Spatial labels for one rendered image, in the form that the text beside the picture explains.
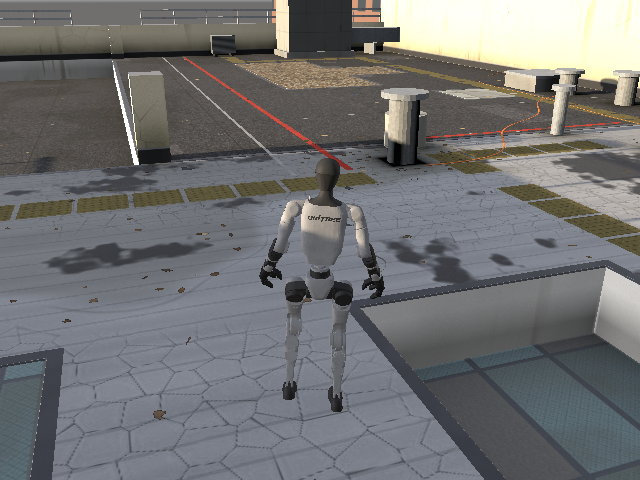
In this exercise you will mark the left robot hand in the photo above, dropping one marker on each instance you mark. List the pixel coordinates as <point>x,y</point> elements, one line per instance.
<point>264,274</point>

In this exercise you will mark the right robot forearm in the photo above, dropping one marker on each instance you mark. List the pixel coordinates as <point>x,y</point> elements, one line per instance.
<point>372,266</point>

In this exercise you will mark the left robot forearm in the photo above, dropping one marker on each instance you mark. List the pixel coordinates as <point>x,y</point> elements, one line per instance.
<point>272,258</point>

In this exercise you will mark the humanoid robot torso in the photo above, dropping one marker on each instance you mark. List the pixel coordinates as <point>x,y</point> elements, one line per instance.
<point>322,237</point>

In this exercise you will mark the robot left upper arm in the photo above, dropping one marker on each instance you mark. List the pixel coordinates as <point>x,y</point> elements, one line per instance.
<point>292,209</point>

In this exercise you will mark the robot right upper arm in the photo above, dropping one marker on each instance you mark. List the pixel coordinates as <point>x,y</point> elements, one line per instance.
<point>355,214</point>

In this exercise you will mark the left robot thigh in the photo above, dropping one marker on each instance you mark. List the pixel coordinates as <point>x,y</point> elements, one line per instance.
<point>295,290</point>

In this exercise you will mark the right robot hand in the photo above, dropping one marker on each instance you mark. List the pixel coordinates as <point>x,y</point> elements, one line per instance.
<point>379,285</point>

